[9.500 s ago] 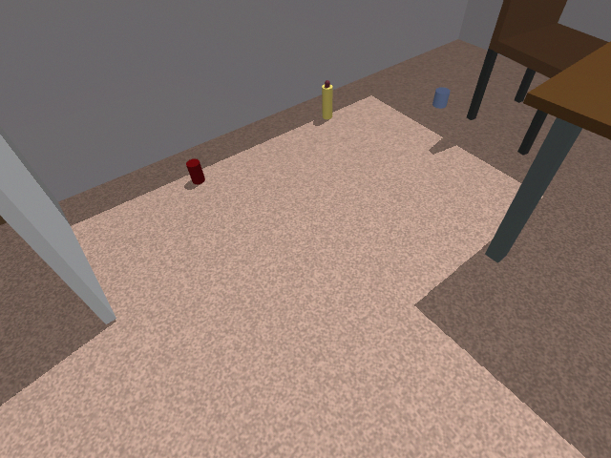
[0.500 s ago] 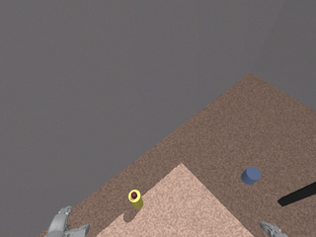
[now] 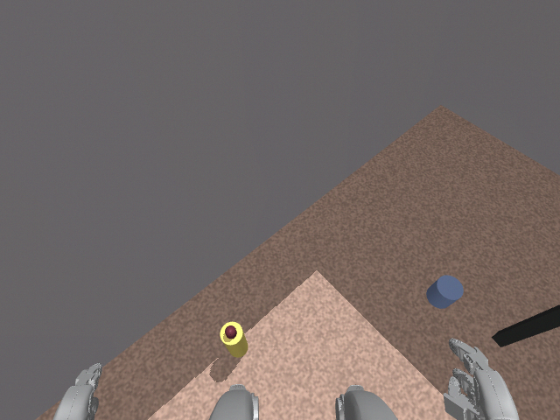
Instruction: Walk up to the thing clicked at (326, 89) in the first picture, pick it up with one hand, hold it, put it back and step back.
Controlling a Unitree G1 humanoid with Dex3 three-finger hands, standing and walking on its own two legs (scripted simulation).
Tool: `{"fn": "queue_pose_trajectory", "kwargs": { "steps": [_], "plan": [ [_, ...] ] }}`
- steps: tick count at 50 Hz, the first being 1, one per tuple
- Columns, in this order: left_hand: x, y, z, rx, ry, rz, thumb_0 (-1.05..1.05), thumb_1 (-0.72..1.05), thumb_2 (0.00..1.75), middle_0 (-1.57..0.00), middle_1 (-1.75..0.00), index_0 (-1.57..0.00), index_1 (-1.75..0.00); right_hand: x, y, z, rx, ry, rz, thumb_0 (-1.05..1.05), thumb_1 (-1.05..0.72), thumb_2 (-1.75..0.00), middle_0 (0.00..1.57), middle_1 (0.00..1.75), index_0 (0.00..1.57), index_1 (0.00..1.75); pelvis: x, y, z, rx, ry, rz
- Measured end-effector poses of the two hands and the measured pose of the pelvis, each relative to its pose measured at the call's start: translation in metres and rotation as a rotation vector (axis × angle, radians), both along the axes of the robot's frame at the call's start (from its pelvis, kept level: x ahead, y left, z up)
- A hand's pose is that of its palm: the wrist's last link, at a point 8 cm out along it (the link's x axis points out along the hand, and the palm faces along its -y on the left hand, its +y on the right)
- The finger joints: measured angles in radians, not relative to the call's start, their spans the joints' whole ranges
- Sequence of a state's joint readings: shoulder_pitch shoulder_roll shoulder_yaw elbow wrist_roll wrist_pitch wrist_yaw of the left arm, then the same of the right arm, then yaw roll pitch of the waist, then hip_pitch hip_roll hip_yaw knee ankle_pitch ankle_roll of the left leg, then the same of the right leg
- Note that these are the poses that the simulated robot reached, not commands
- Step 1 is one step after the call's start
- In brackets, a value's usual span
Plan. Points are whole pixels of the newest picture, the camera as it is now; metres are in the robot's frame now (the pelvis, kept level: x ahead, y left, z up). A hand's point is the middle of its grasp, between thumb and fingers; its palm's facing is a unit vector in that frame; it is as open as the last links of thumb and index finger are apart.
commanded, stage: go down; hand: left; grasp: from the side
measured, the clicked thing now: (234, 339) +0.35 +0.16 -0.59
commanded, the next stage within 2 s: none
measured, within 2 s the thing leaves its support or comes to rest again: neither
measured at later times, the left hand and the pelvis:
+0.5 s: hand (115, 397) +0.18 +0.30 -0.18, palm faces +0.12 -0.96 -0.25, open 17.4 cm; pelvis -0.02 +0.00 -0.08, yaw +0 degrees
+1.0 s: hand (119, 360) +0.25 +0.34 -0.24, palm faces +0.10 -0.98 -0.18, open 17.5 cm; pelvis -0.06 -0.01 -0.18, yaw -2 degrees
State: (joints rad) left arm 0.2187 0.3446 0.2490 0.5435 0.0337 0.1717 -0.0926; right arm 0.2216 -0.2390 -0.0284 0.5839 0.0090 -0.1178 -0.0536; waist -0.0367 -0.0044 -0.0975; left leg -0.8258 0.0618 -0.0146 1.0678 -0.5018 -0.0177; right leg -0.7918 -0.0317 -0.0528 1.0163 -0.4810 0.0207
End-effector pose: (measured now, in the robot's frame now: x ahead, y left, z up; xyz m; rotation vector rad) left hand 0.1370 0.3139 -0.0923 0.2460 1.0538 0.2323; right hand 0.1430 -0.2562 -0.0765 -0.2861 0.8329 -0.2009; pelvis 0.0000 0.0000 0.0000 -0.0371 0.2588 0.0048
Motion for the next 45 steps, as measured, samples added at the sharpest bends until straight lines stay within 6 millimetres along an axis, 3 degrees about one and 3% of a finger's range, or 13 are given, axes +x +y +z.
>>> {"fn": "queue_pose_trajectory", "kwargs": {
  "steps": [8,18,22,32,45],
  "plan": [
    [-0.005,0.006,-0.007,-0.008,-0.01,0.012,-0.01,-0.54,0.03,-0.09,-0.06,-0.08,-0.07,0.021,0.011,-0.003,-0.009,-0.084,0.044,0.01,-0.89,-0.9,0.2,0.3,0.2,0.3,-0.001,0.001,-0.014,-0.01,0.034,0.007],
    [-0.006,0.017,-0.024,-0.022,-0.06,0.01,-0.01,-0.53,0.03,-0.09,-0.06,-0.08,-0.06,0.019,0.013,-0.027,-0.019,-0.084,0.074,0.01,-0.9,-0.9,0.2,0.3,0.2,0.3,-0.008,0.001,-0.036,-0.013,0.089,0.008],
    [0.006,0.028,-0.044,-0.031,-0.134,0.011,-0.01,-0.53,0.03,-0.09,-0.06,-0.08,-0.06,0.013,0.009,-0.049,-0.034,-0.069,0.094,0.01,-0.91,-0.9,0.2,0.3,0.2,0.3,-0.016,0.0,-0.057,-0.011,0.133,0.005],
    [0.059,0.045,-0.089,-0.058,-0.36,-0.077,-0.01,-0.58,0.05,-0.09,-0.1,-0.08,-0.1,-0.006,-0.006,-0.122,-0.065,0.025,0.099,0.02,-0.91,-0.9,0.2,0.3,0.2,0.3,-0.035,-0.002,-0.118,-0.013,0.231,-0.007],
    [0.075,0.067,-0.119,-0.072,-0.481,-0.077,-0.02,-0.59,0.07,-0.08,-0.1,-0.07,-0.1,-0.035,-0.013,-0.18,-0.067,0.116,0.104,0.01,-0.89,-0.9,0.2,0.3,0.2,0.3,-0.055,-0.005,-0.164,-0.019,0.276,-0.014]
  ]
}}
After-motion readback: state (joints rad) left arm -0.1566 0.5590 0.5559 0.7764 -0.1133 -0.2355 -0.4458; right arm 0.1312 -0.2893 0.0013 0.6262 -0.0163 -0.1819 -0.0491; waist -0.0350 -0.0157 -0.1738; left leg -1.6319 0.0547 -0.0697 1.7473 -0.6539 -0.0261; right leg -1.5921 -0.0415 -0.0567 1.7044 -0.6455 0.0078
